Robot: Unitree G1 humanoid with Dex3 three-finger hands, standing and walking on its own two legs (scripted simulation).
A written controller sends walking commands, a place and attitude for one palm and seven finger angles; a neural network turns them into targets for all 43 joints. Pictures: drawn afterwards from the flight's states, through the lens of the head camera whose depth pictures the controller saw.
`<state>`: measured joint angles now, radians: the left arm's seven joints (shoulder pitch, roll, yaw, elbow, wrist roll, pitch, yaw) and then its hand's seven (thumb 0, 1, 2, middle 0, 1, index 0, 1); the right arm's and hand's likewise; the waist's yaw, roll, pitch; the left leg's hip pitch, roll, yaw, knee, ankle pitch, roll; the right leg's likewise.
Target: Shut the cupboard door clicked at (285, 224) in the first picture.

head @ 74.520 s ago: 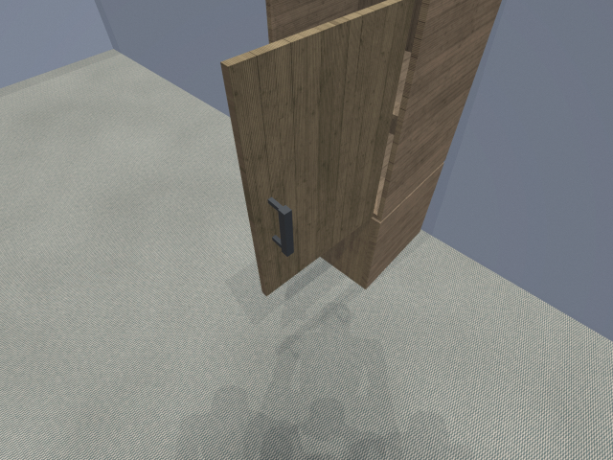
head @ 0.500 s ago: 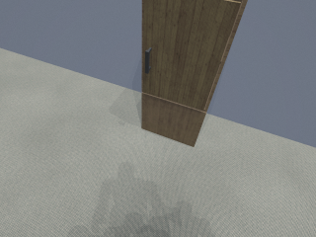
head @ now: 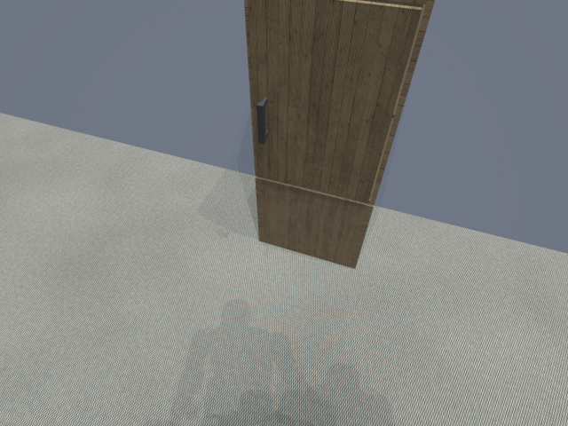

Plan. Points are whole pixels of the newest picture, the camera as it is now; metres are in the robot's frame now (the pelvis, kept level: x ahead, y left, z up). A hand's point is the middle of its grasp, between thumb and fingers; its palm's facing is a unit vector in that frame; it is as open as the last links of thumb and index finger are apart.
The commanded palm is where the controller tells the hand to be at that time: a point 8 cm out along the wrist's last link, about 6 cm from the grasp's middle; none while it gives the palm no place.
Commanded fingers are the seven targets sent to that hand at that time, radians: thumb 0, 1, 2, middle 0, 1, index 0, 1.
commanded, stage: let the arm hang, fingers relaxed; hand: left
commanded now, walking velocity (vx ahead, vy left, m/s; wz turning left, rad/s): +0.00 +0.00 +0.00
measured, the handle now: (263, 120) +0.95 +0.11 -0.10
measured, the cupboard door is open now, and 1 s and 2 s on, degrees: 1 1 1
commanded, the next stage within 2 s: look to check the result in 0.24 s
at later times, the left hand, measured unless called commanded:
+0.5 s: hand out of the picture +0.02 +0.18 -0.17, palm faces +0.01 -0.98 -0.22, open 7.4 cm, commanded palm none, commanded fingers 0.00 0.90 0.90 -0.20 -0.30 -0.20 -0.30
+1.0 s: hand out of the picture +0.05 +0.18 -0.17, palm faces +0.02 -0.97 -0.25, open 7.4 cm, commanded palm none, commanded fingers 0.00 0.90 0.90 -0.20 -0.30 -0.20 -0.30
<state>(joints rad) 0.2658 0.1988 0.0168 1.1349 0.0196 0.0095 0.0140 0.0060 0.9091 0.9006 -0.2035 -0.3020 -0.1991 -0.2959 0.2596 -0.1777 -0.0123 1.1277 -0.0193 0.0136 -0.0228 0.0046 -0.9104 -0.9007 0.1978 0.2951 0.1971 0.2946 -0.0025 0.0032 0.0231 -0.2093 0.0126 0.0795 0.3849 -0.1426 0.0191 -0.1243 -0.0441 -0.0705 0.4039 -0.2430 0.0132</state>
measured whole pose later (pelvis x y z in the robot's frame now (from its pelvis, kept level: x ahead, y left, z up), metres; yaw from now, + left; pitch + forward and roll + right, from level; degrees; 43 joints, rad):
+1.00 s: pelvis +0.03 -0.02 +0.00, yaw +0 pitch -2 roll +0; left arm 0.23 0.22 0.02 1.13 0.02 0.00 0.02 0.01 0.91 0.90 -0.20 -0.30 -0.20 -0.30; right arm 0.19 -0.22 -0.01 1.13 -0.02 0.01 -0.03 0.00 -0.91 -0.90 0.20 0.30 0.20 0.29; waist -0.01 0.01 0.04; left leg -0.17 0.04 0.07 0.37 -0.17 -0.02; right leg -0.07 -0.01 -0.08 0.36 -0.27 -0.01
